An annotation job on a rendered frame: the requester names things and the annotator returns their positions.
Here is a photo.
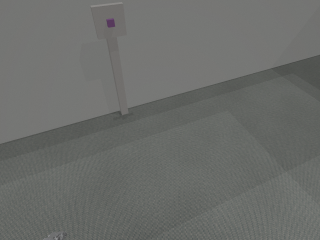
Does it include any panel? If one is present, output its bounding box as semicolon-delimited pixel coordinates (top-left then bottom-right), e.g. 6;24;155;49
90;2;129;115

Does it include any button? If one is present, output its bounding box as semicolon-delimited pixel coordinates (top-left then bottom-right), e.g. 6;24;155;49
106;18;115;28

